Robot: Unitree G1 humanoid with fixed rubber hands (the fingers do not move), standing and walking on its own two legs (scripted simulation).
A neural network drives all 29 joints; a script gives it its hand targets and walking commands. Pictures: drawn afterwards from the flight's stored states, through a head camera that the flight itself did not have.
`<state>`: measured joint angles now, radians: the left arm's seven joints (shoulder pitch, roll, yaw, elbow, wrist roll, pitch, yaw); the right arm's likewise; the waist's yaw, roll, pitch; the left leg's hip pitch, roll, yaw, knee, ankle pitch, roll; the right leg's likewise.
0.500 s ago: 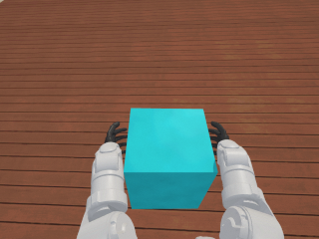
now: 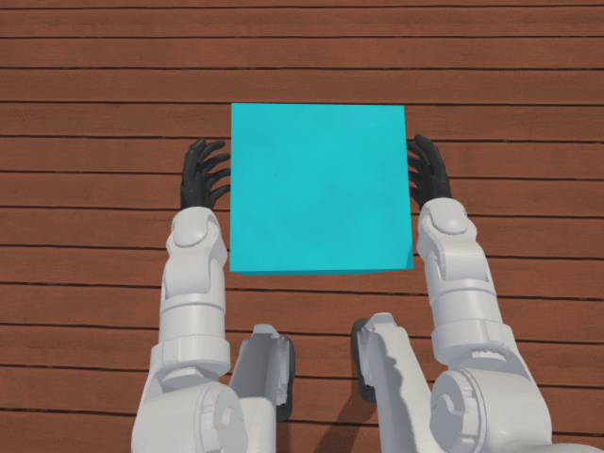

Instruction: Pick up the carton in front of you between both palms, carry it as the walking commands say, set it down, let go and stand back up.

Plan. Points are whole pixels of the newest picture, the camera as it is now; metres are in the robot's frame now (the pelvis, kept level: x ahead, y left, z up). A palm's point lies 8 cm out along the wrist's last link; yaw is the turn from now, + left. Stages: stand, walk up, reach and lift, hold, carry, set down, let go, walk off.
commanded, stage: set down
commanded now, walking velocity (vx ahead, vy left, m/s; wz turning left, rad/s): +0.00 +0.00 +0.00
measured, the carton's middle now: (311, 206) +0.43 +0.00 -0.16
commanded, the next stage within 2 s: none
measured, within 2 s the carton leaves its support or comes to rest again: rests again in 1.40 s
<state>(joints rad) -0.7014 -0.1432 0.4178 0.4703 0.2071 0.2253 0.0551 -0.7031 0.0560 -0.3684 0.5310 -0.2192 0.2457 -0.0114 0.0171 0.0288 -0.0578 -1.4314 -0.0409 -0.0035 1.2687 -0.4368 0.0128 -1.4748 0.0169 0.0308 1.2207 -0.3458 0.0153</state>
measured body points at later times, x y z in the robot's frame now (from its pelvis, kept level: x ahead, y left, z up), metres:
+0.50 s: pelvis -0.02 -0.01 -0.12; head +0.26 -0.01 +0.23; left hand +0.47 +0.15 -0.22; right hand +0.47 -0.15 -0.24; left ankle +0.06 +0.11 -0.60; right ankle +0.10 -0.12 -0.60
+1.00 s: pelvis -0.04 +0.00 -0.23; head +0.31 +0.00 +0.05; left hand +0.50 +0.15 -0.38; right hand +0.49 -0.15 -0.39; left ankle +0.06 +0.11 -0.60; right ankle +0.10 -0.12 -0.60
